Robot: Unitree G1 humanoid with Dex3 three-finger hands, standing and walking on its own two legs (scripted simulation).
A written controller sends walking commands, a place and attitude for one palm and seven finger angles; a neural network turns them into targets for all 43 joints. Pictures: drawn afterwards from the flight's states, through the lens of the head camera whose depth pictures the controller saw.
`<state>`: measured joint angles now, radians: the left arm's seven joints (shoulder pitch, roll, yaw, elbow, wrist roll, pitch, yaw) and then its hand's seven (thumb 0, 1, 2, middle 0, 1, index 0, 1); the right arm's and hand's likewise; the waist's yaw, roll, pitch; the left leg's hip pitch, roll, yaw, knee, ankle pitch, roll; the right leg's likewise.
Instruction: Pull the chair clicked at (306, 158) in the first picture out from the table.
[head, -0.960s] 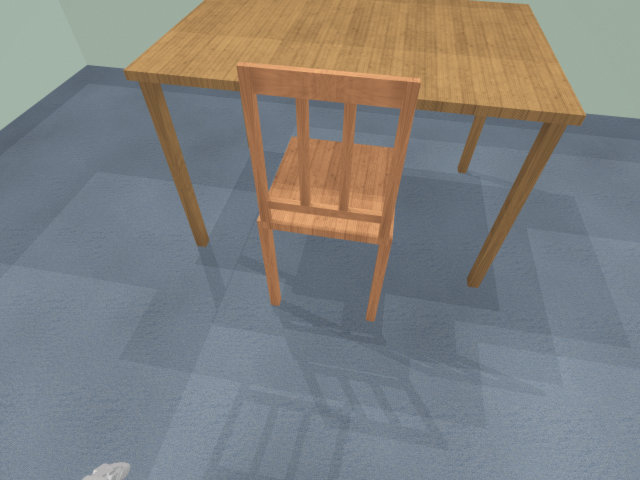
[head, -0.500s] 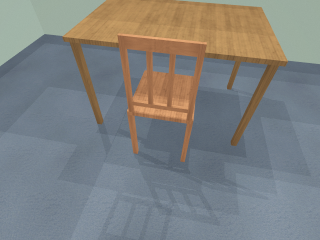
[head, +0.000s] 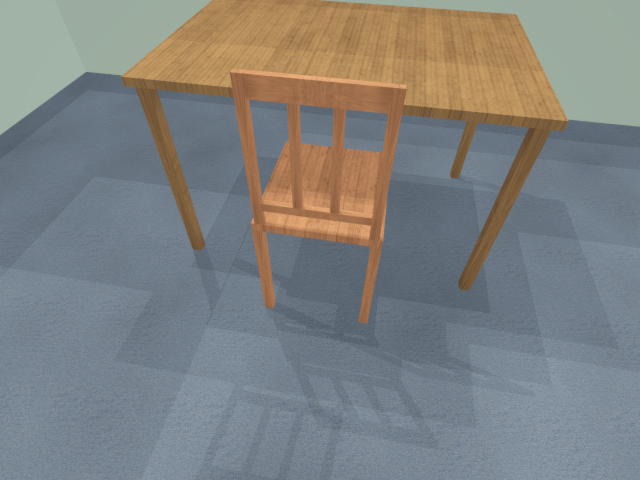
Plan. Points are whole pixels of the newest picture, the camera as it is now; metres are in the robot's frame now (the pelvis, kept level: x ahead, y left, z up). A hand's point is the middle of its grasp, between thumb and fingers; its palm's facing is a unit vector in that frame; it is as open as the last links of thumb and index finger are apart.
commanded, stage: look at it before walking up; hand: left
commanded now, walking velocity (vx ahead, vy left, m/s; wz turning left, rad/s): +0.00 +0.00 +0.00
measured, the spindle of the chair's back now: (295, 160) +0.83 +0.11 -0.09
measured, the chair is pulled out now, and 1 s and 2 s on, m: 0.00 0.00 0.00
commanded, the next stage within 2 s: turn to face it in 0.48 s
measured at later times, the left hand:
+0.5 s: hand out of the picture +0.08 +0.25 -0.16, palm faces -0.01 -0.94 -0.33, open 7.4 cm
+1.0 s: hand out of the picture +0.08 +0.22 -0.17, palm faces -0.07 -0.96 -0.27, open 7.4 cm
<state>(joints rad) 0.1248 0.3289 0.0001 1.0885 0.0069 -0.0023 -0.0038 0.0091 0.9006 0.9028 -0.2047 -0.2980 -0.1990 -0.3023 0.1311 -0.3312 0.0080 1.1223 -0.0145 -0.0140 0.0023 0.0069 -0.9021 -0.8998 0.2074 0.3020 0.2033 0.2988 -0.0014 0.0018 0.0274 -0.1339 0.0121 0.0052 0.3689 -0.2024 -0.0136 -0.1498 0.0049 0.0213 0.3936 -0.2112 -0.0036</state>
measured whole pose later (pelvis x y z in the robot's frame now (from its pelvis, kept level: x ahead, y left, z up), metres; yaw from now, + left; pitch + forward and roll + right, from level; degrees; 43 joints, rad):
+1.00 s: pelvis +0.01 +0.00 -0.01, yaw -5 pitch -1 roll +0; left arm 0.20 0.27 0.01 1.06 0.02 0.03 -0.01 0.01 0.90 0.90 -0.20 -0.30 -0.20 -0.30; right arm 0.18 -0.27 0.00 1.08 -0.03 0.00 0.00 0.00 -0.90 -0.90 0.21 0.30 0.20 0.30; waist 0.01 0.00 0.01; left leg -0.15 0.04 0.08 0.46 -0.30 -0.01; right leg -0.20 0.04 0.09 0.50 -0.29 -0.01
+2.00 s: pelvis +0.33 -0.03 -0.02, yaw -9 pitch -1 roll -3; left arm 0.22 0.18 0.05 1.04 0.01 0.00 0.01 0.00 0.93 0.90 -0.20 -0.30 -0.20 -0.30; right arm 0.28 -0.16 -0.03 1.04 -0.03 -0.05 -0.02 0.01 -0.93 -0.90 0.20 0.30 0.20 0.30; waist -0.01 0.01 0.01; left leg -0.35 0.11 0.07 0.61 -0.22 0.00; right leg -0.25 0.02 -0.15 0.54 -0.27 -0.03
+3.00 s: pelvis +0.29 -0.02 +0.00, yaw -8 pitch +0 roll +0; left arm 0.32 0.20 0.06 1.10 0.03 0.05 0.00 0.01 0.91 0.90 -0.20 -0.30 -0.19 -0.30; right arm 0.32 -0.12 -0.01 1.08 -0.03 0.00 -0.03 0.01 -0.92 -0.90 0.20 0.30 0.20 0.30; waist 0.02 -0.05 -0.01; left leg -0.15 0.02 0.00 0.38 -0.23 0.00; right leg -0.38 -0.02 -0.03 0.80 -0.36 0.01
